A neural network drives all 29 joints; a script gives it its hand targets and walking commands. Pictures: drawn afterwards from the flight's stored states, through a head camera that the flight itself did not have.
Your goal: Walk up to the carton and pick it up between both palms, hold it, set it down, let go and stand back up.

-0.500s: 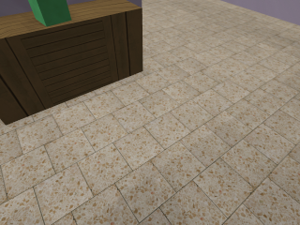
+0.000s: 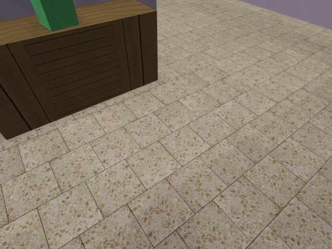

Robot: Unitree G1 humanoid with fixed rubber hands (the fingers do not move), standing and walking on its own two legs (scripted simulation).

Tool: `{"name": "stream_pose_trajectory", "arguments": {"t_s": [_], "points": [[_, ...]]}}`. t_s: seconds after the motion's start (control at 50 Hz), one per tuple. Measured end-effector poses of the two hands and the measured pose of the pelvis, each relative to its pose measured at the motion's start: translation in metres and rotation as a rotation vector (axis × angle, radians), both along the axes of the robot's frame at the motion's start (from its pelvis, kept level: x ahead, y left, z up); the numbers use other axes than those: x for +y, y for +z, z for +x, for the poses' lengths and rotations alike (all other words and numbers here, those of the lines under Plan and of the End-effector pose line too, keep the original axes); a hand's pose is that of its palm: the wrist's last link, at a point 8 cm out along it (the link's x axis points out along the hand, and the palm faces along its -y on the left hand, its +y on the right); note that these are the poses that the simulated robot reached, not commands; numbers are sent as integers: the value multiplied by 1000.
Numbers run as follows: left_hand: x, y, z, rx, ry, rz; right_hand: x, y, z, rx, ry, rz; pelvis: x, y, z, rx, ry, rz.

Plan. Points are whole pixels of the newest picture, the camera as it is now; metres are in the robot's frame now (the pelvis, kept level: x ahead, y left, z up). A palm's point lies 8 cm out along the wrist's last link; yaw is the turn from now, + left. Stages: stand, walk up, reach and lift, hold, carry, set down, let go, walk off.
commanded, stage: walk up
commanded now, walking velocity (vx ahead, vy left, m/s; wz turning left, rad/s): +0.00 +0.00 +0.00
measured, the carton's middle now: (52, 4) +1.61 +0.77 +0.03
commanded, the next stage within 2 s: none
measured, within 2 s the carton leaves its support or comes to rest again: neither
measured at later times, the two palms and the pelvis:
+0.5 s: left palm out of the picture +0.08 +0.40 -0.17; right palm out of the picture +0.17 -0.12 -0.14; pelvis +0.11 +0.13 -0.04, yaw +14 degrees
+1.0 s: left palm (37, 174) +0.40 +0.43 -0.13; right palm (187, 165) +0.45 -0.07 -0.15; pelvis +0.39 +0.17 -0.02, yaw +18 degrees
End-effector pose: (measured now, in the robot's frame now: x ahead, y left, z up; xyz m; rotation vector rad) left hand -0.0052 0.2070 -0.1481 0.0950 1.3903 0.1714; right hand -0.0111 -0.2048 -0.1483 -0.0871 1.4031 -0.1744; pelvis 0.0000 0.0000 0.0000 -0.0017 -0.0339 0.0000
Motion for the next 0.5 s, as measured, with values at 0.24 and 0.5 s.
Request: {"name": "stream_pose_trajectory", "arguments": {"t_s": [0.24,0.5], "points": [[72,12,-5,-116,88,127,-22,22,84,-122,217,-82,34,0,21,4,136,-20],[191,-27,87,-179,52,79,80,6,182,-201,262,-144,131,-37,105,9,243,14]]}}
